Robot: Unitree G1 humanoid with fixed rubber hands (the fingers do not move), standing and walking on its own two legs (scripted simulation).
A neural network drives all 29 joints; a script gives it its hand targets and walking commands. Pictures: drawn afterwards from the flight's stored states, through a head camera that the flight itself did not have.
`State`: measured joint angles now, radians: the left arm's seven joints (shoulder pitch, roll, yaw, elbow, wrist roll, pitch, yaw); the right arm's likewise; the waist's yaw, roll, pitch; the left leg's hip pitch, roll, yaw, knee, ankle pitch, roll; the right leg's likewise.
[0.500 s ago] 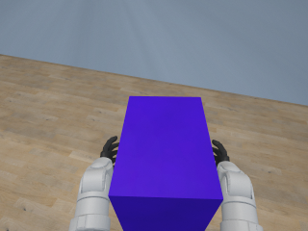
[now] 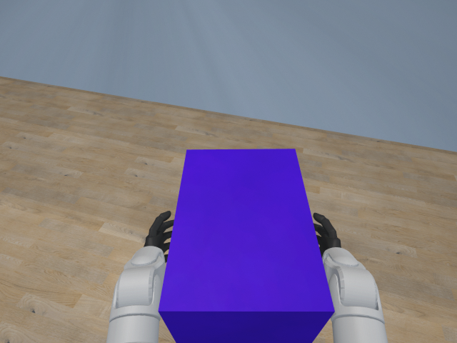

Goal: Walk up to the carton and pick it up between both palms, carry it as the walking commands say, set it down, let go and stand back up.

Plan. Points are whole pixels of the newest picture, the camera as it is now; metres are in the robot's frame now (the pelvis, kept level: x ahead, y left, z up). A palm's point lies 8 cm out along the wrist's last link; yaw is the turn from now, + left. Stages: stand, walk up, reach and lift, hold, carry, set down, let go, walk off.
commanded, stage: reach and lift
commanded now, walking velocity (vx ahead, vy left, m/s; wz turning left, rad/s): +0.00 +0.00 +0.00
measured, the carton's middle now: (241, 257) +0.30 +0.00 -0.01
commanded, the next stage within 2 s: hold in 0.32 s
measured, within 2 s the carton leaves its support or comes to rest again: neither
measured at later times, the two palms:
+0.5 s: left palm (151, 261) +0.26 +0.16 +0.04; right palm (329, 263) +0.26 -0.15 +0.04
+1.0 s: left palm (153, 258) +0.27 +0.15 +0.04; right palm (330, 264) +0.26 -0.15 +0.04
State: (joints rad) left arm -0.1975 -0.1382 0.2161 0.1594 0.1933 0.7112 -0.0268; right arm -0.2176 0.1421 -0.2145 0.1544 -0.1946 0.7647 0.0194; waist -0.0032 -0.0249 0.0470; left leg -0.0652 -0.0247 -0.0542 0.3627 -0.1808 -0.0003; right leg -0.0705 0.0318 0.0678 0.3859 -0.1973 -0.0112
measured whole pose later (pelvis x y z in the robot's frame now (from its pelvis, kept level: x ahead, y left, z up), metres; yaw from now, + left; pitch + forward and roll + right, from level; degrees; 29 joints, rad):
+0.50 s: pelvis -0.02 +0.00 +0.00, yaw +0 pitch -8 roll +0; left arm -0.21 -0.13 0.21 0.17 0.19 0.73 -0.02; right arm -0.22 0.14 -0.22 0.18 -0.19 0.76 0.01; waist 0.00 -0.03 0.05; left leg -0.08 -0.03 -0.06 0.40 -0.18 0.00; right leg -0.09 0.03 0.06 0.43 -0.20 -0.01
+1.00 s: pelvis -0.01 +0.00 -0.01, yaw +0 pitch -5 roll +1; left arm -0.21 -0.13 0.21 0.17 0.18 0.75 -0.01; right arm -0.22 0.14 -0.21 0.17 -0.19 0.78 0.01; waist 0.00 -0.02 -0.03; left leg -0.19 -0.03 -0.04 0.49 -0.22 0.00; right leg -0.20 0.03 0.07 0.52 -0.23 -0.01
